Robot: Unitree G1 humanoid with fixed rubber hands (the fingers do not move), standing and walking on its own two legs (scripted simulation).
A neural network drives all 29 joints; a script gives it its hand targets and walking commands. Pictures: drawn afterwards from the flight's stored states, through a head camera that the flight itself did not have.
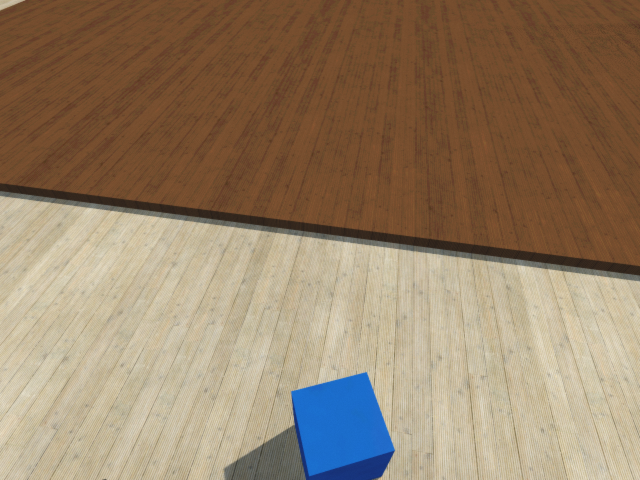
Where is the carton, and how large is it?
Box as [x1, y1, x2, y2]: [291, 372, 394, 479]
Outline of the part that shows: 366,372 291,391 294,423 306,479 371,479 381,476 394,449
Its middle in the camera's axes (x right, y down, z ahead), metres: +0.05 +0.54 +1.05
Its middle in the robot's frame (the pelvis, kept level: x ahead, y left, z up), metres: +0.39 -0.04 -0.66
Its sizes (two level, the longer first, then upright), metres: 0.210 0.200 0.250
